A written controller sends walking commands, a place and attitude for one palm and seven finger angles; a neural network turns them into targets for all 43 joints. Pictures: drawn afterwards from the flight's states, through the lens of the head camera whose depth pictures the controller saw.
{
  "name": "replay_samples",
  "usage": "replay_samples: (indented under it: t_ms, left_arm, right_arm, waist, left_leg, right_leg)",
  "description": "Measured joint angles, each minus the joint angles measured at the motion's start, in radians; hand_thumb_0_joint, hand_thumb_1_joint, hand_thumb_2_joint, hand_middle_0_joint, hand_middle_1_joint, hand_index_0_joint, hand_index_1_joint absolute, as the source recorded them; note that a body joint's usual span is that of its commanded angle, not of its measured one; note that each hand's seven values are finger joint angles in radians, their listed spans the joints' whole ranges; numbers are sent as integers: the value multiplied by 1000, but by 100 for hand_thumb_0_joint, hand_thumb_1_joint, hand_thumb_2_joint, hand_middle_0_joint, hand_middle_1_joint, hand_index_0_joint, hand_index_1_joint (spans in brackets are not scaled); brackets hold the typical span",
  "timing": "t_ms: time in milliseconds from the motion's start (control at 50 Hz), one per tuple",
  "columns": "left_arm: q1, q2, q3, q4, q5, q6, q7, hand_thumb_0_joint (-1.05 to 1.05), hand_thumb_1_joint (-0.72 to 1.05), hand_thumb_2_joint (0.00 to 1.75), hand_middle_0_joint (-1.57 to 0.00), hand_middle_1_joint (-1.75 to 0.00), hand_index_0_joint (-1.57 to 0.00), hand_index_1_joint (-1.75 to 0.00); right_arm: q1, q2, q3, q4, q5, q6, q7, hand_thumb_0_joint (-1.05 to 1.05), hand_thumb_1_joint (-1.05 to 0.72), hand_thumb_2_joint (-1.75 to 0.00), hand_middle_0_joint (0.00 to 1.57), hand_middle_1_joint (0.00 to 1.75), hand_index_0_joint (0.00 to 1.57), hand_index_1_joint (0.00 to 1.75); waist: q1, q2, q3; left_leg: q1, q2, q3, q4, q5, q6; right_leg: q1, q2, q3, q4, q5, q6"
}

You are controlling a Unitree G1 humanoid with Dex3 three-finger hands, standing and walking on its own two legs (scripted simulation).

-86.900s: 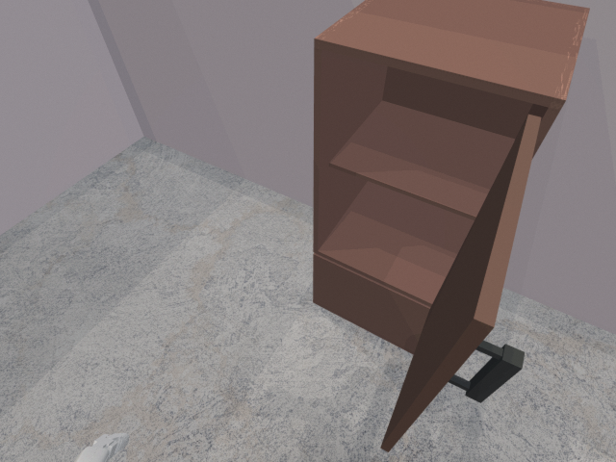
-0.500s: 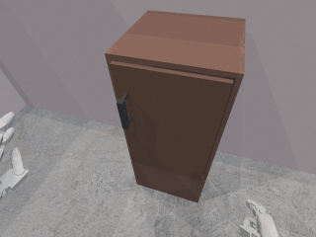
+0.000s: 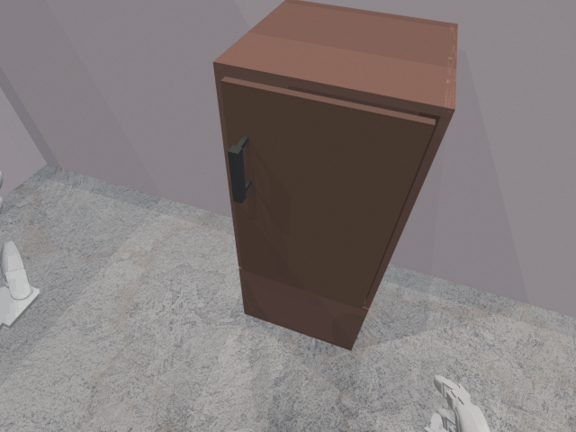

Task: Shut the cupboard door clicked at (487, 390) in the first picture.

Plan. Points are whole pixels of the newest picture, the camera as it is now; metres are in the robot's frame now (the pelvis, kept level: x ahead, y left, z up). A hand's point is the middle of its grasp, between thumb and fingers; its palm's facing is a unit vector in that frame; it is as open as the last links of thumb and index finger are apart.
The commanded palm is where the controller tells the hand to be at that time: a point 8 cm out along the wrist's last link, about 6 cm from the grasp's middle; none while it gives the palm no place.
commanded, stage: step back with the hand held close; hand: left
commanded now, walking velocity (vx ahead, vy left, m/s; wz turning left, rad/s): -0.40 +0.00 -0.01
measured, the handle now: (241, 169) +0.59 +0.13 +0.01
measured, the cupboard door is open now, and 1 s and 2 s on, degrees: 0 0 0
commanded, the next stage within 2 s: stop stepping back and stand still in 0.50 s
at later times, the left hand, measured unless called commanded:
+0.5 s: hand out of the picture +0.14 +0.27 +0.19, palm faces +0.40 -0.85 -0.34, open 7.5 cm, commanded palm +0.07 +0.30 +0.20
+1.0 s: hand out of the picture +0.02 +0.30 +0.19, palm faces +0.39 -0.82 -0.41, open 7.5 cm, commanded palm -0.05 +0.35 +0.20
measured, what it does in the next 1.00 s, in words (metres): walks backwards: right foot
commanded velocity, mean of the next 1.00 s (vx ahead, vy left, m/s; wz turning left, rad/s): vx -0.15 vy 0.01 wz -0.01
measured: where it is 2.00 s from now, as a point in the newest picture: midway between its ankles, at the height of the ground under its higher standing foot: outside the picture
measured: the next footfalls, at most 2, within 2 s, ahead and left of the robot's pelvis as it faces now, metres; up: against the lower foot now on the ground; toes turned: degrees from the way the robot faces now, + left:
right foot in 0.56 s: -0.19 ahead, -0.14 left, +0.00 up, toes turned -3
left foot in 1.14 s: -0.11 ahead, +0.22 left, +0.00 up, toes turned -1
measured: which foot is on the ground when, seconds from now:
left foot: down 0.00-0.94, up 0.96-1.00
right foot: down 0.00-0.18, up 0.20-0.54, down 0.56-1.00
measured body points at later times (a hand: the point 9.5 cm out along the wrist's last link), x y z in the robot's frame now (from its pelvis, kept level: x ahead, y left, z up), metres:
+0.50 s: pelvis -0.08 +0.01 +0.02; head -0.06 +0.06 +0.46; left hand +0.11 +0.31 +0.21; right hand +0.11 -0.20 -0.05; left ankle +0.09 +0.07 -0.72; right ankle -0.22 -0.14 -0.69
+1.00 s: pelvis -0.18 +0.04 -0.02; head -0.20 +0.08 +0.43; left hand +0.00 +0.34 +0.21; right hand -0.07 -0.21 -0.09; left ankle +0.01 +0.09 -0.69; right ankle -0.22 -0.08 -0.72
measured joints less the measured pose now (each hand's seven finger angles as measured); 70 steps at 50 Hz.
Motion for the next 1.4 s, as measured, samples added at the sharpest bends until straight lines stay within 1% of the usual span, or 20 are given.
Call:
replay_samples:
  t_ms: [120,180,240,320,420,520,560,660,800,880,940,960,980,1020,1040,1080,1120,1180,1280,1400]
  left_arm:
    - [6,15,-22,-42,-14,-14,19,2,88,90,-21,-30,-21,-30]
    - [35,46,-11,-78,-17,-25,26,2,88,90,-22,-30,-21,-30]
    - [51,71,22,-79,-9,-39,22,2,88,90,-22,-30,-21,-31]
    - [33,73,49,-56,-21,-40,19,2,88,90,-22,-30,-21,-31]
    - [14,33,20,-60,-47,-34,15,2,88,90,-21,-30,-21,-30]
    - [-23,49,-13,-78,-63,-34,-11,2,89,90,-21,-30,-20,-30]
    - [-21,86,7,-97,-68,-46,-19,2,89,90,-21,-30,-20,-30]
    - [22,114,-4,-130,-70,-48,-36,2,88,90,-21,-30,-21,-30]
    - [19,108,27,-64,-61,9,-15,1,88,90,-22,-30,-21,-31]
    - [-100,61,42,-3,-60,37,-7,1,88,90,-22,-30,-21,-31]
    - [-140,63,49,-3,-71,50,-22,2,88,90,-21,-30,-21,-30]
    - [-121,75,49,-25,-71,43,-30,2,88,90,-21,-30,-20,-30]
    - [-75,90,51,-64,-70,31,-37,2,89,90,-21,-30,-20,-30]
    - [51,105,68,-153,-61,9,-50,2,88,90,-21,-30,-21,-30]
    - [97,105,72,-174,-54,-6,-51,2,88,90,-21,-30,-21,-30]
    - [121,96,66,-159,-32,-37,-34,2,88,90,-22,-30,-21,-31]
    - [68,73,47,-97,-15,-47,-9,1,88,90,-22,-30,-21,-31]
    - [-69,18,24,32,-8,-18,23,1,88,90,-22,-30,-21,-31]
    - [-94,-7,2,67,-19,48,26,2,89,90,-21,-30,-20,-30]
    - [40,22,-61,-70,-5,43,3,2,89,90,-21,-30,-20,-30]
  right_arm:
    - [-6,-10,-19,24,-2,10,20,1,-90,-90,20,30,20,30]
    - [-8,-13,-22,26,1,18,16,2,-90,-90,20,30,20,30]
    - [-9,-10,-26,29,-6,-3,-1,2,-90,-90,20,30,20,30]
    - [-8,20,-30,63,-18,-41,5,2,-90,-90,20,30,20,30]
    - [-36,57,3,81,-26,-83,23,2,-90,-90,20,30,20,30]
    - [-106,86,26,65,-41,-98,36,1,-90,-90,21,30,20,30]
    - [-140,91,34,47,-41,-92,39,1,-90,-90,21,30,20,30]
    - [-98,61,26,70,-22,-68,20,1,-90,-90,21,30,20,30]
    - [79,-29,-17,104,-3,-34,-27,1,-90,-90,20,30,20,30]
    - [91,-32,-31,140,-3,-48,-35,2,-90,-90,20,30,20,30]
    - [64,13,-34,121,-8,-76,-7,2,-90,-90,20,30,20,30]
    - [61,23,-31,103,-3,-85,7,2,-90,-90,20,30,20,30]
    - [62,30,-26,93,4,-89,22,2,-90,-90,20,30,20,30]
    - [70,47,-17,106,4,-75,44,2,-90,-90,20,30,20,30]
    - [79,55,-14,117,3,-63,44,2,-90,-90,20,30,20,30]
    - [101,61,-5,126,1,-62,33,2,-90,-90,20,30,20,30]
    - [111,44,-2,124,-2,-87,18,2,-90,-90,20,30,20,30]
    - [51,15,-7,120,1,-107,-1,2,-90,-90,20,30,20,30]
    - [-35,72,21,100,-7,-134,17,2,-90,-90,20,30,20,30]
    - [-28,115,55,31,-21,-102,28,1,-90,-90,21,30,20,30]
  waist:
    - [-27,-20,0]
    - [-39,-33,5]
    - [-41,-12,8]
    - [-18,5,-25]
    - [18,-8,-74]
    - [18,-31,-68]
    - [18,-55,-48]
    - [-15,-24,-25]
    - [-43,6,-64]
    - [-59,1,-33]
    - [-79,-14,19]
    - [-93,-11,36]
    - [-96,-17,39]
    - [-59,-47,-5]
    - [-38,-59,-35]
    - [3,-73,-81]
    - [26,-67,-95]
    - [36,-49,-41]
    - [8,-50,-8]
    - [-7,-52,-24]
  left_leg:
    - [-49,-4,-12,38,-83,-58]
    - [-48,2,-1,4,24,-28]
    - [-53,26,-6,-15,107,24]
    - [-49,51,-25,-100,153,17]
    - [-51,81,-8,-258,262,-1]
    - [-80,93,15,-372,377,-34]
    - [-120,91,45,-334,383,-44]
    - [-146,84,-17,-165,145,-103]
    - [-152,31,-67,40,12,-108]
    - [-153,8,-70,21,125,-82]
    - [-129,-3,-53,-119,214,-132]
    - [-141,-6,-45,-111,139,-151]
    - [-176,-18,-47,17,40,-161]
    - [-233,-28,-68,363,-32,-153]
    - [-217,-15,-71,436,-44,-142]
    - [-116,29,-63,352,-83,-114]
    - [31,57,-62,117,-107,-85]
    - [66,23,-36,31,-35,-35]
    - [131,24,-8,-130,59,-27]
    - [206,56,21,-323,128,-54]
  right_leg:
    - [-24,-13,-21,-12,24,-3]
    - [-29,-17,-29,-12,31,6]
    - [-52,28,1,117,-82,14]
    - [3,64,24,294,-200,13]
    - [165,44,15,119,-288,5]
    - [287,35,-3,-178,-216,-25]
    - [301,11,5,-254,-158,-35]
    - [293,22,-5,-141,-181,25]
    - [331,-6,-35,11,-294,20]
    - [285,5,-13,122,-379,-8]
    - [238,59,-29,137,-427,-37]
    - [234,71,-31,111,-384,-57]
    - [224,60,-33,99,-313,-60]
    - [192,29,-8,93,-236,-49]
    - [187,17,4,72,-229,-32]
    - [189,-12,17,11,-189,-4]
    - [183,-43,19,-4,-174,24]
    - [132,-84,42,96,-204,22]
    - [-5,-22,40,334,-180,12]
    - [-16,14,-55,230,-95,1]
